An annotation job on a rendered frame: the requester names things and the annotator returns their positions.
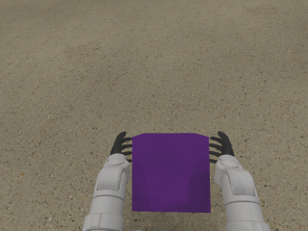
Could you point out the left robot hand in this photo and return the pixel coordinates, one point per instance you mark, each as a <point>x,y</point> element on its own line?
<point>117,147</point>

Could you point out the right robot hand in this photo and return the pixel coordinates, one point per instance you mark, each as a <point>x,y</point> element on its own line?
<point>226,148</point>

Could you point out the robot right forearm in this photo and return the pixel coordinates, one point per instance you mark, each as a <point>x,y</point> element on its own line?
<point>240,198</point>

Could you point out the robot left forearm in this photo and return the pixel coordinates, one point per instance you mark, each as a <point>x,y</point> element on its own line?
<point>108,196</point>

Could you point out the carton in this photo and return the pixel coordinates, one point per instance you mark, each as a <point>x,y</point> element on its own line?
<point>171,173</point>

